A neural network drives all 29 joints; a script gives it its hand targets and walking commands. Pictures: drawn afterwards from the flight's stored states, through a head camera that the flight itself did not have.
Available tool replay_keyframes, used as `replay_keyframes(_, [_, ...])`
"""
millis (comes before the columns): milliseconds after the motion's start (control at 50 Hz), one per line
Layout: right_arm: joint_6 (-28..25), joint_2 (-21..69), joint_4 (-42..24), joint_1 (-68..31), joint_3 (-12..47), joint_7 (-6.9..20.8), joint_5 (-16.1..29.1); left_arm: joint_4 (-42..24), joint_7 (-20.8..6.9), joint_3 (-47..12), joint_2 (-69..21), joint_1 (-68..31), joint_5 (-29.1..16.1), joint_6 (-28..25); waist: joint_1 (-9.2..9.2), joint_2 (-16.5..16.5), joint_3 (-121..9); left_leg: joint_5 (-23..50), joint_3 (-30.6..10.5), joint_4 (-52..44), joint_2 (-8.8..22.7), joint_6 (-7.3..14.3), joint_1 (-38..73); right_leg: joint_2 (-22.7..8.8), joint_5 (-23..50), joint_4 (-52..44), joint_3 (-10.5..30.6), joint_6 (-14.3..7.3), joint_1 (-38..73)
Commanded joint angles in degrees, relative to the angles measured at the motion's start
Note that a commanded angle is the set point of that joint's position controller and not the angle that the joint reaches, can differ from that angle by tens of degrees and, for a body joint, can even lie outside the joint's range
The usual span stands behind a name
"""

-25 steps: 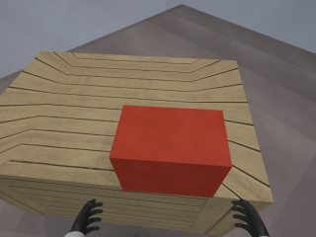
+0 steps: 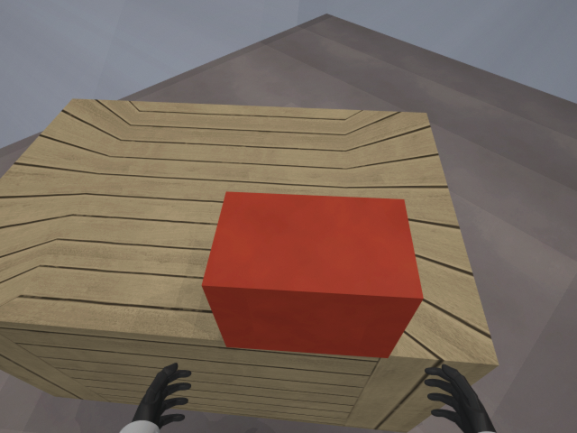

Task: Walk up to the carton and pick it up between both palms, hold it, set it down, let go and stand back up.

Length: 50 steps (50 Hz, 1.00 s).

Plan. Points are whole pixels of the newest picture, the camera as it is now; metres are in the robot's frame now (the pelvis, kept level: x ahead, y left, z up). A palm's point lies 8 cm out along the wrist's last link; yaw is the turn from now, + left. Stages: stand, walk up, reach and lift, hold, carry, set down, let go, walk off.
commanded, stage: let go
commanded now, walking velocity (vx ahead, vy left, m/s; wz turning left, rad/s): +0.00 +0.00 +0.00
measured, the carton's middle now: (309, 277) +0.36 +0.00 -0.03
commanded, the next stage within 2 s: stand in 0.18 s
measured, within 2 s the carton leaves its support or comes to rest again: neither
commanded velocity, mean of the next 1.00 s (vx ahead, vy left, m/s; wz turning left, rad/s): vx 0.00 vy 0.00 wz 0.00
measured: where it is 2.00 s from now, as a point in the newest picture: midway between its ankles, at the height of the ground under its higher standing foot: outside the picture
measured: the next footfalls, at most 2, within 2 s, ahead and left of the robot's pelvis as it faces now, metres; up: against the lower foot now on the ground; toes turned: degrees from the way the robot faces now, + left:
none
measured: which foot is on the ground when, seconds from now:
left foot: down 0.00-1.00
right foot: down 0.00-1.00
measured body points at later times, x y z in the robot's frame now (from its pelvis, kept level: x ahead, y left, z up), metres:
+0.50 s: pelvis +0.00 +0.01 -0.01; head +0.00 +0.00 +0.44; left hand +0.10 +0.24 -0.13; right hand +0.06 -0.25 -0.15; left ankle +0.02 +0.12 -0.74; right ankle -0.02 -0.10 -0.74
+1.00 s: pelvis -0.01 +0.02 -0.01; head -0.01 +0.02 +0.44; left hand +0.06 +0.24 -0.15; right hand -0.01 -0.22 -0.16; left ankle +0.02 +0.12 -0.74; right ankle -0.02 -0.10 -0.74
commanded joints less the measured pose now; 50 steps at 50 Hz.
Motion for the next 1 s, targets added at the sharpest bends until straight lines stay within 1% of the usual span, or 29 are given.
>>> replay_keyframes(0, [-1.5,-6.8,-7.4,-3.8,-2.3,-0.1,0.1,-8.2,0.4,1.9,6.3,-4.6,-0.1,-1.7,-0.02,0.6,-6.6,9.3,-0.9,-0.2,-1.2,-1.3,15.5,-1.0,10.3,-7.0,-0.6,0.8,-14.0])
replay_keyframes(160, [-1.2,-7.0,-7.6,-3.5,-2.6,0.2,0.0,-8.1,0.7,1.7,6.3,-4.4,-0.1,-1.6,-0.07,1.0,-6.8,9.2,-1.0,-0.1,-1.0,-1.6,15.3,-0.8,9.6,-6.6,-0.7,0.6,-14.0])
replay_keyframes(180, [6.1,-9.7,-1.6,2.9,-3.1,-1.1,-0.7,-1.8,-0.5,3.8,7.8,3.6,5.2,-4.9,1.50,7.7,-7.3,17.0,-5.3,2.6,8.1,0.4,6.6,-4.2,10.2,-0.6,3.4,1.5,-11.7])
replay_keyframes(200, [9.4,-10.1,-1.5,3.4,-3.1,-1.5,-1.3,-0.1,-1.1,4.0,7.7,6.9,4.5,-5.9,1.28,7.0,-6.9,7.7,-4.5,2.4,7.8,1.6,2.5,-4.0,6.6,-0.5,4.2,1.3,-9.8])
replay_keyframes(220, [10.9,-9.5,-2.5,2.5,-2.8,-1.3,-1.4,0.2,-1.6,3.8,7.6,6.0,4.2,-6.5,0.96,4.9,-5.1,1.7,-3.6,2.5,6.9,1.4,0.0,-4.0,8.0,-0.7,4.6,1.2,-10.1])
replay_keyframes(240, [11.5,-8.8,-3.0,2.8,-2.5,-1.3,-1.1,-0.1,-1.9,3.8,7.5,3.7,4.2,-7.2,-0.12,2.7,-7.0,2.3,-3.4,3.2,6.2,1.3,-0.5,-4.6,13.4,0.6,5.0,0.6,-8.1])
replay_keyframes(260, [11.7,-8.6,-2.8,3.3,-2.4,-1.2,-0.7,-0.3,-2.2,3.7,7.0,2.2,4.0,-7.7,-0.57,1.6,-8.8,2.2,-2.8,3.8,5.7,1.2,-1.3,-4.6,16.2,1.9,5.1,0.2,-7.3])
replay_keyframes(300, [12.0,-9.2,-2.0,2.2,-2.5,-1.0,-0.5,0.6,-2.3,3.5,5.8,2.7,3.5,-8.0,-0.17,-0.2,-8.0,-1.7,-2.0,4.2,5.0,0.9,-2.3,-4.4,14.6,1.4,5.9,-0.2,-10.3])
replay_keyframes(340, [12.2,-9.3,-1.6,1.0,-2.7,-0.8,-0.6,1.6,-2.0,3.6,6.1,3.8,3.3,-8.2,0.11,-1.1,-6.8,-2.3,-2.2,5.1,5.2,1.0,-1.8,-4.4,13.2,0.5,6.9,-0.6,-13.3])
replay_keyframes(400, [12.1,-9.0,0.0,2.3,-2.7,-0.9,-0.8,2.9,-1.4,3.8,6.6,4.2,3.2,-8.4,-0.40,-1.1,-6.1,-1.2,-2.5,5.3,5.3,1.2,-2.3,-4.6,12.4,0.5,8.0,-1.1,-14.3])
replay_keyframes(500, [11.9,-9.1,3.0,4.0,-2.7,-1.5,-0.7,5.7,-0.7,3.9,6.3,7.0,2.9,-8.6,-0.29,-0.6,-6.2,-1.4,-2.9,4.2,5.8,1.9,-1.9,-4.2,10.8,0.7,8.8,-1.3,-14.7])
replay_keyframes(620, [11.9,-8.8,6.6,5.9,-2.4,-2.3,-0.5,9.0,0.0,3.9,5.2,9.2,2.8,-8.4,-0.24,1.3,-5.0,-3.4,-3.1,1.4,6.5,2.5,-3.0,-3.6,8.5,0.7,9.0,-1.2,-14.3])
replay_keyframes(700, [11.9,-8.4,8.7,6.8,-2.2,-2.6,-0.3,11.2,0.3,3.7,4.6,10.1,2.7,-8.3,-0.21,1.7,-3.5,-5.1,-3.2,-0.1,6.7,2.7,-3.4,-3.3,6.8,0.1,9.3,-1.1,-14.8])
replay_keyframes(780, [11.9,-8.1,10.9,7.8,-2.1,-2.9,-0.2,13.5,0.5,3.6,4.0,10.5,2.7,-8.2,-0.37,1.2,-2.2,-6.0,-3.1,-1.2,6.9,2.8,-3.3,-3.1,5.8,-0.7,9.6,-1.0,-15.3])
replay_keyframes(900, [11.9,-7.3,13.7,8.9,-2.0,-3.1,-0.2,16.9,0.9,3.4,3.3,10.7,2.5,-8.3,-0.58,0.2,-1.6,-5.3,-2.6,-1.7,6.8,2.8,-2.0,-3.2,5.8,-1.6,10.0,-1.0,-15.7])
replay_keyframes(980, [11.9,-6.6,15.5,9.4,-1.8,-3.3,-0.1,19.3,1.1,3.2,2.8,10.9,2.3,-8.2,-0.64,0.2,-1.4,-5.0,-2.4,-2.1,6.9,2.8,-1.0,-3.1,5.8,-1.9,10.0,-0.9,-15.9])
